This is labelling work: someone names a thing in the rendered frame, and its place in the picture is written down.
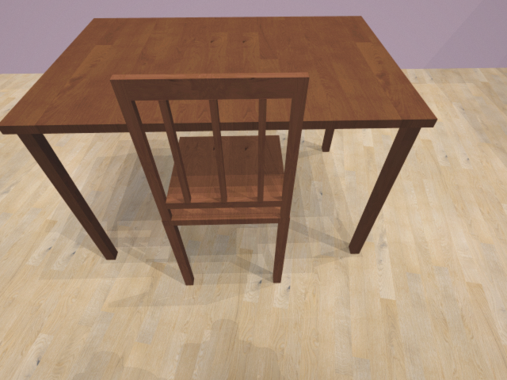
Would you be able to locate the chair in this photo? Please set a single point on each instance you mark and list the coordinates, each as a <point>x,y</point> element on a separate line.
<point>219,180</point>

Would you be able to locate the table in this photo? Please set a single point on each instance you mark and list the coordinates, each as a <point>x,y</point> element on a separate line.
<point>353,83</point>

